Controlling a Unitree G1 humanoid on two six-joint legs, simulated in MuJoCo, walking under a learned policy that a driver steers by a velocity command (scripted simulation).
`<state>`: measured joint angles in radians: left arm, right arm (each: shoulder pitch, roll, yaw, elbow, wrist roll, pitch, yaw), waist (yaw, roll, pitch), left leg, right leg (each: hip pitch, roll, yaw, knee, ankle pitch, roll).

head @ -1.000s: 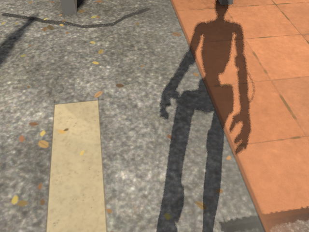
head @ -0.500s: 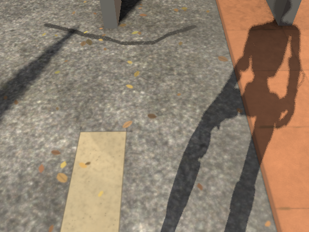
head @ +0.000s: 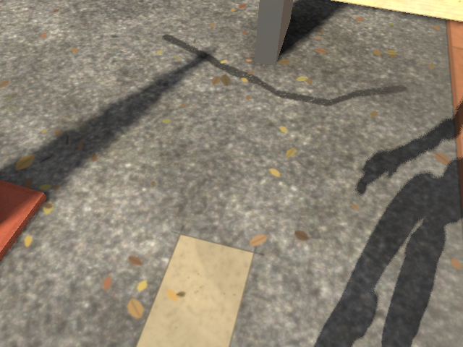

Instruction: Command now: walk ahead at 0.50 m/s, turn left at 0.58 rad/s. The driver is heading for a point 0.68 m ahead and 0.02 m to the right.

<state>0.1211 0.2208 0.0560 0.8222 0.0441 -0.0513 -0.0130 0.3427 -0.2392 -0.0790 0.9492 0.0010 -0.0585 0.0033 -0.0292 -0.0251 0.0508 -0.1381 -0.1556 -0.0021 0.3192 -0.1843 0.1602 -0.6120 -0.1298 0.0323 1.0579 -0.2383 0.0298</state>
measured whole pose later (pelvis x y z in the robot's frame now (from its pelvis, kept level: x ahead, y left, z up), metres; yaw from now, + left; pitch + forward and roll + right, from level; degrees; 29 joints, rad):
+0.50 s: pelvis +0.29 -0.05 +0.00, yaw +7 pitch +0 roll -1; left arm 0.27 0.23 0.05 0.88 0.02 -0.08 -0.02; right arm 0.30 -0.25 -0.04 0.89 -0.03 -0.06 0.02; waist -0.01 0.04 0.05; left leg -0.43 -0.01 -0.04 1.14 -0.31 0.08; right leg -0.23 0.07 -0.08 0.39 -0.16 -0.08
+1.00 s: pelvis +0.52 +0.03 +0.00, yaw +6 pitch +0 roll -1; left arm 0.33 0.23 0.04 0.95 0.01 -0.05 0.01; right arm 0.15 -0.21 -0.03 0.87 -0.01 -0.08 0.00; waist 0.03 -0.02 0.07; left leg -0.31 -0.02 0.09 0.43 -0.13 0.07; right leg -0.35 0.01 0.00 1.08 -0.44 -0.03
